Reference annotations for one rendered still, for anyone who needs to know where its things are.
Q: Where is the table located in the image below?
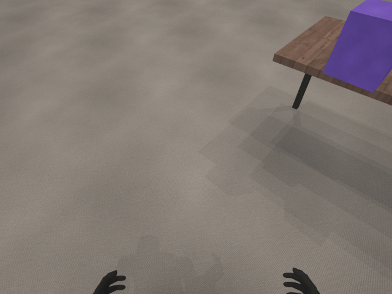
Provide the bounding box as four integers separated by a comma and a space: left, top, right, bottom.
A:
273, 16, 392, 109

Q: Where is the right robot hand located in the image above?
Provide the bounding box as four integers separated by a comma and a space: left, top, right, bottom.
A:
283, 268, 320, 294

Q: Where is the left robot hand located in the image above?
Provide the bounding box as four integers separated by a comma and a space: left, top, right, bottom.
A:
93, 270, 126, 294

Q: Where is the carton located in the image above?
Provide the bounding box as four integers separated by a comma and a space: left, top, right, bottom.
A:
323, 0, 392, 92

